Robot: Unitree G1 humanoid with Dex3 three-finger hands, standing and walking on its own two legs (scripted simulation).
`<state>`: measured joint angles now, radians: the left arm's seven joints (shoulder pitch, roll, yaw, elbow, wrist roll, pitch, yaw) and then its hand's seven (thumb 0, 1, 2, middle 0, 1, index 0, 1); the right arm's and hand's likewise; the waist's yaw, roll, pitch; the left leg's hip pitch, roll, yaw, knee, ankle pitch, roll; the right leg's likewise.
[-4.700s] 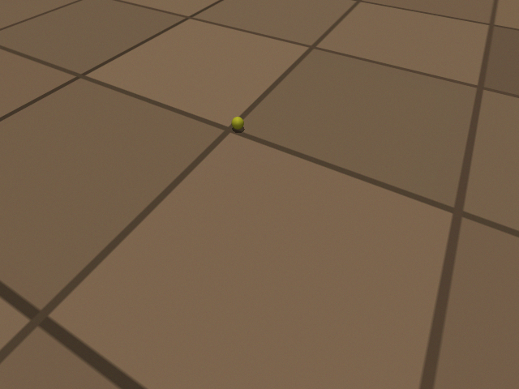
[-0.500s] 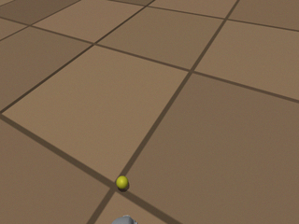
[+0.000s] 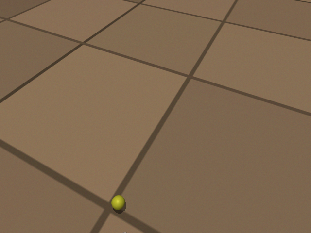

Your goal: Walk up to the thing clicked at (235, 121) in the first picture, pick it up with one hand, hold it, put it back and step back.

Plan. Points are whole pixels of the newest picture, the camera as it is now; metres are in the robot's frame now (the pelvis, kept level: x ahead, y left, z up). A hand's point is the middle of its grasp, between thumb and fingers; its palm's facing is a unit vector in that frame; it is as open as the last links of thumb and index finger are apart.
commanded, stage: walk up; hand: left
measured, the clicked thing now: (118, 202) +0.40 +0.22 -0.71
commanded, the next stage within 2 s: stand in 1.26 s
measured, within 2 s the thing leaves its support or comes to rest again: neither
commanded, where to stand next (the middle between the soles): +0.08 +0.00 m, yaw +0 degrees
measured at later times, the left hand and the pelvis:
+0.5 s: hand out of the picture +0.14 +0.24 -0.12, palm faces -0.03 -0.94 -0.33, open 7.4 cm; pelvis +0.03 +0.00 +0.03, yaw +0 degrees
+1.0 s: hand out of the picture +0.11 +0.25 -0.13, palm faces -0.01 -0.94 -0.33, open 7.4 cm; pelvis +0.04 +0.00 +0.03, yaw +0 degrees
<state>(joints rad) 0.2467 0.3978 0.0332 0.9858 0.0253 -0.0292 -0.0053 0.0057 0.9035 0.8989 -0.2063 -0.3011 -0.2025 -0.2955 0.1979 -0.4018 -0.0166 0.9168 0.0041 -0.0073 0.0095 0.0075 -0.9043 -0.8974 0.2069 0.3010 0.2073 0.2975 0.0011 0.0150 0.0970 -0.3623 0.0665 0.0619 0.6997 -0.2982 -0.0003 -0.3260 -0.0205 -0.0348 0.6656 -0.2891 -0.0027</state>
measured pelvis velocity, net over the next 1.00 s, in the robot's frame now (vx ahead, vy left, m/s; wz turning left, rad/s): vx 0.04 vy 0.00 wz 0.00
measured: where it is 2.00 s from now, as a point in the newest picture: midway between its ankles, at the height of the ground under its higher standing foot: outside the picture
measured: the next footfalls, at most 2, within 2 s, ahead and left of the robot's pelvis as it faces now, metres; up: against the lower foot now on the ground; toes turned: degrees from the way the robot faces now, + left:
none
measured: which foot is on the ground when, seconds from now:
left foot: down 0.00-1.00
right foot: down 0.00-1.00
